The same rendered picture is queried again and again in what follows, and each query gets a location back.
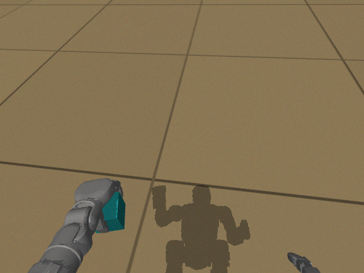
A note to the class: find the left robot arm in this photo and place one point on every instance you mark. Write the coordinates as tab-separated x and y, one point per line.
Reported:
73	241

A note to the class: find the cube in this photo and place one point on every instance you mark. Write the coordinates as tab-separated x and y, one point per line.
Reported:
114	212

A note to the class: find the left robot hand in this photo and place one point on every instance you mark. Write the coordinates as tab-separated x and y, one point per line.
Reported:
100	190

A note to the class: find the right robot hand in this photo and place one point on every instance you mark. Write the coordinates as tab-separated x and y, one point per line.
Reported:
302	263

